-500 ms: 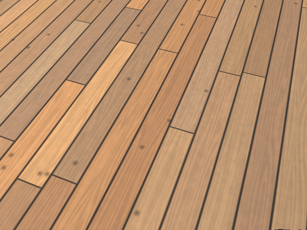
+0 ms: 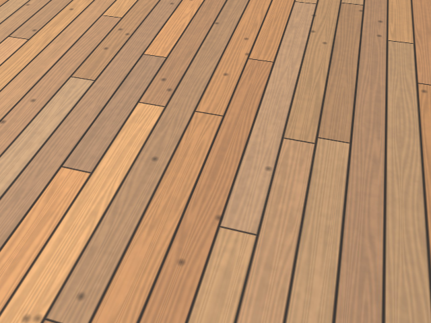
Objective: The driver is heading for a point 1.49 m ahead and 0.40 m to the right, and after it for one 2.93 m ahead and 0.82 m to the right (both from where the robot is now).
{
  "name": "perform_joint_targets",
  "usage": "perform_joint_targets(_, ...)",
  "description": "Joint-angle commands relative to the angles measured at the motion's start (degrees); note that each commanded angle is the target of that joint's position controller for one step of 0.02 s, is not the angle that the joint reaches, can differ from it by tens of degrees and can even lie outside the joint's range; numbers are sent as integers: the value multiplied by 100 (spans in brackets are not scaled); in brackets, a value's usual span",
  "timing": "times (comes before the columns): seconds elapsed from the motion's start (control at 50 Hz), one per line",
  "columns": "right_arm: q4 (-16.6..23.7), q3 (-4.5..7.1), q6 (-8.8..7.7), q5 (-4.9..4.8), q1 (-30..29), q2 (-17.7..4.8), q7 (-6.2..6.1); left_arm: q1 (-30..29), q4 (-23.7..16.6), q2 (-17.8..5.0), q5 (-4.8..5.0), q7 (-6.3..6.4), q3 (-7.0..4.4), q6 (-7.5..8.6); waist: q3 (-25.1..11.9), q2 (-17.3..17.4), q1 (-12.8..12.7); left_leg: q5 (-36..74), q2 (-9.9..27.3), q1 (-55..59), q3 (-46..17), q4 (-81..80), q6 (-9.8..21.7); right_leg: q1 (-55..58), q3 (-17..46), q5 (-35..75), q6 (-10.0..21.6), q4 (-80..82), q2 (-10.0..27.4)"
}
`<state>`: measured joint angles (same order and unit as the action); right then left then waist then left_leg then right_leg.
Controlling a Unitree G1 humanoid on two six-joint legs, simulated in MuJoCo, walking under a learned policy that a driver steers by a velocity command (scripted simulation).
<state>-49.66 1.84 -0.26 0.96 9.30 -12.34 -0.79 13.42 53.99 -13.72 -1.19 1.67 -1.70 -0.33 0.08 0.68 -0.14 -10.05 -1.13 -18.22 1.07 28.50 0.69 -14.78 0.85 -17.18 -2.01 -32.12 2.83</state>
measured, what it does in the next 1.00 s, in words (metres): stands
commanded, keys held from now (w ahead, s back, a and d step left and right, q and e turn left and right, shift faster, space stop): no key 1.00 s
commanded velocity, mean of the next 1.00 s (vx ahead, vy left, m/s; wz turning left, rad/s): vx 0.01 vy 0.00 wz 0.00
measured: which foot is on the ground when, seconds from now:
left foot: down 0.00-1.00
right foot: down 0.00-1.00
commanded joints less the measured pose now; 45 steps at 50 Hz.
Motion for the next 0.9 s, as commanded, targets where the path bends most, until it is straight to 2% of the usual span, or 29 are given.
perform_joint_targets(0.02, 165, 162, -57, -2, -67, -602, -55, -55, -144, -613, 42, 3, -108, 190, 94, -544, 38, -24, 266, 558, -309, -316, 145, -491, 250, -193, 180, 1017, 198)
perform_joint_targets(0.16, -201, 177, -50, -72, -38, -603, -52, 120, 79, -616, 93, 20, -94, 171, -183, -130, -60, 1050, 301, 784, -272, -140, 135, 28, 99, 1010, 236, 713, 89)
perform_joint_targets(0.3, -538, 183, 32, -95, -21, -660, -112, 106, 242, -553, 103, 16, -78, 122, -134, -52, -36, 1279, 324, 930, -267, -111, 114, 135, 17, 1339, 242, 725, 19)
perform_joint_targets(0.62, -1071, 154, 104, -100, -151, -644, -159, 229, 556, -435, 87, 48, -36, 93, 103, -98, 2, 809, 307, 921, -239, -288, 60, 118, -80, 857, 212, 948, -69)
perform_joint_targets(0.9, -1345, 98, 101, -101, 12, -550, -172, 546, 736, -301, 90, 75, 17, 108, 245, -69, 21, 404, 281, 798, -225, -396, 37, 4, -116, 448, 210, 1048, -111)
Velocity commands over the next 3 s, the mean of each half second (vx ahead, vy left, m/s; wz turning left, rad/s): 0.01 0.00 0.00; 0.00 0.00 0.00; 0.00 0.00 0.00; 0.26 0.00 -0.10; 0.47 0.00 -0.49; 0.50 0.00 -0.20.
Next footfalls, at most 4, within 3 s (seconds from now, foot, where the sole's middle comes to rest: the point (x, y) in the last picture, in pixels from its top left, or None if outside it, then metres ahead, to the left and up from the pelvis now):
2.26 right None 0.46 -0.14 -0.77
2.78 left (247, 246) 0.80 -0.06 -0.77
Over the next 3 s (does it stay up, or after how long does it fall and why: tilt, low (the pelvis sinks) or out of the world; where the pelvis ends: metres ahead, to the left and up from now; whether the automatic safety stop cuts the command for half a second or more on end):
stays up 0.72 -0.12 0.01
